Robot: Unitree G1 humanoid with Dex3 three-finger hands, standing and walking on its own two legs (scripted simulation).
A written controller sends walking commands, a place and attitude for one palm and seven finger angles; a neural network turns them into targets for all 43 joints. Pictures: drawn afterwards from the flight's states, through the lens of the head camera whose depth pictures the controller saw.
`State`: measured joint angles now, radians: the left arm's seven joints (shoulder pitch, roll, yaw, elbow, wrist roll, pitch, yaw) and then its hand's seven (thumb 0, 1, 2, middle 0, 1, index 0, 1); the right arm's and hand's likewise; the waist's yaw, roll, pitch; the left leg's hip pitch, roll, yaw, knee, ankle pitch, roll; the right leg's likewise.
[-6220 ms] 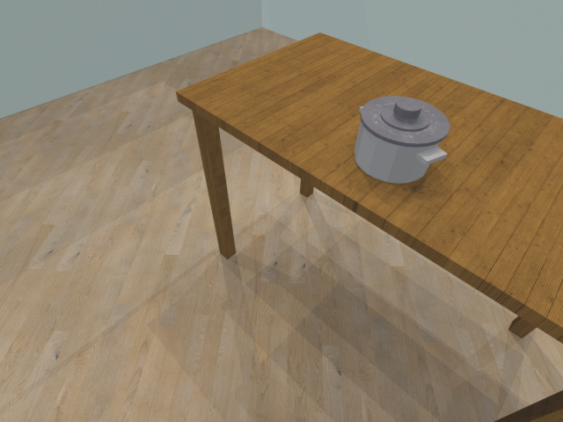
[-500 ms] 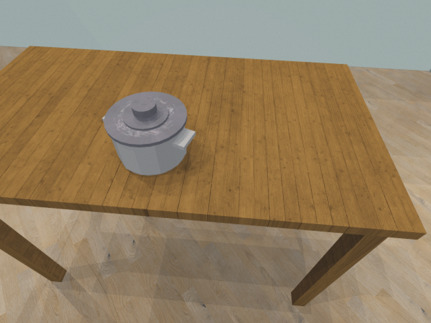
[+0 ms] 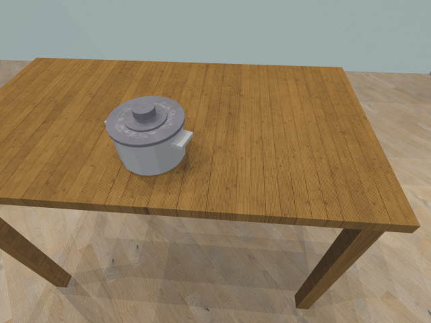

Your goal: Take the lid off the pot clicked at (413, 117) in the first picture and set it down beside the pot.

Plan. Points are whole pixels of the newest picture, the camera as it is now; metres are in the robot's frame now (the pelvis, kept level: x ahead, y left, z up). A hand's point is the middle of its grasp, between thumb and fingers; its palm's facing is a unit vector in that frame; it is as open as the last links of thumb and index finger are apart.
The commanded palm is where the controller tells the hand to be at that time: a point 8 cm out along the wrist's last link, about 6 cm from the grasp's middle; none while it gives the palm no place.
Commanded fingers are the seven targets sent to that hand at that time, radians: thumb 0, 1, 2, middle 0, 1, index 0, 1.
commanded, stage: look again from close up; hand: left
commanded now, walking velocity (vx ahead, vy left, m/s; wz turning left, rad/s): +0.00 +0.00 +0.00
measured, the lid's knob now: (143, 110) +0.51 +0.19 +0.13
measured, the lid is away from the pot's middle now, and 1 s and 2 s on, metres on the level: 0.00 0.00 0.00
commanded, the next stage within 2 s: shuffle to correct the standing spot in 1.28 s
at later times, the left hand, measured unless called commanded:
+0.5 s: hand out of the picture +0.04 +0.17 -0.16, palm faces +0.04 -0.97 -0.25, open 7.2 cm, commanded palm none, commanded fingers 0.00 0.90 0.90 -0.20 -0.30 -0.20 -0.30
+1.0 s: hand out of the picture +0.03 +0.15 -0.17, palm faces +0.03 -0.97 -0.23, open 7.3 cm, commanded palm none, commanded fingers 0.00 0.90 0.90 -0.20 -0.30 -0.20 -0.30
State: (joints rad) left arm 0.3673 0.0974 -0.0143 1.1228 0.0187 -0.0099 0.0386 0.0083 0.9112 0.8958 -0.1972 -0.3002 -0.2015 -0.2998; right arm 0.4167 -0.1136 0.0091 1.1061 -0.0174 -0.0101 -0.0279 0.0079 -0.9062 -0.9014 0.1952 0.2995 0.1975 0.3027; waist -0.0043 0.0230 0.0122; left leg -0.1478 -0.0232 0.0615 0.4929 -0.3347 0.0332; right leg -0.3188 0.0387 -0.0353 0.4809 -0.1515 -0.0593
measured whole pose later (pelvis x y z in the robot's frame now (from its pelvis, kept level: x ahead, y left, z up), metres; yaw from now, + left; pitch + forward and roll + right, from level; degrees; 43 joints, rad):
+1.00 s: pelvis +0.03 -0.03 +0.00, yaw +1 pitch +0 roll +1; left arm 0.27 0.14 0.00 1.10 0.01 -0.01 0.04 0.01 0.93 0.90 -0.20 -0.30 -0.20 -0.30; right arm 0.35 -0.13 0.02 1.12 -0.01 -0.03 -0.04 0.01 -0.91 -0.90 0.19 0.30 0.20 0.30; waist 0.00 0.03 0.05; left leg -0.07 0.01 0.04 0.41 -0.33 -0.01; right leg -0.26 0.07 -0.06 0.45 -0.18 -0.10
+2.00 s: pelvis +0.01 +0.04 -0.01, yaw +0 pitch +1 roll +1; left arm 0.27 0.18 0.04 0.95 0.03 0.04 0.06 0.01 0.91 0.90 -0.20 -0.30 -0.20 -0.30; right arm 0.34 -0.16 -0.02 0.96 -0.02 0.04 -0.03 0.01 -0.91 -0.90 0.20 0.30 0.20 0.30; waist 0.02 0.01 0.05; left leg -0.21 -0.10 0.08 0.58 -0.39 0.09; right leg -0.41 -0.03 0.00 0.64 -0.25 -0.01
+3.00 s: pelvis +0.00 +0.03 +0.00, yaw -1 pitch -1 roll +0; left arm 0.30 0.16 -0.02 1.02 0.01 0.00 0.04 0.01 0.92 0.90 -0.20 -0.30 -0.20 -0.30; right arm 0.25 -0.18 0.01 1.04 -0.01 -0.02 -0.03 0.01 -0.92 -0.90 0.20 0.30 0.20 0.30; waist 0.00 0.02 0.01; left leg -0.12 -0.05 0.09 0.47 -0.33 0.07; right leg -0.19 0.03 -0.02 0.50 -0.29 -0.03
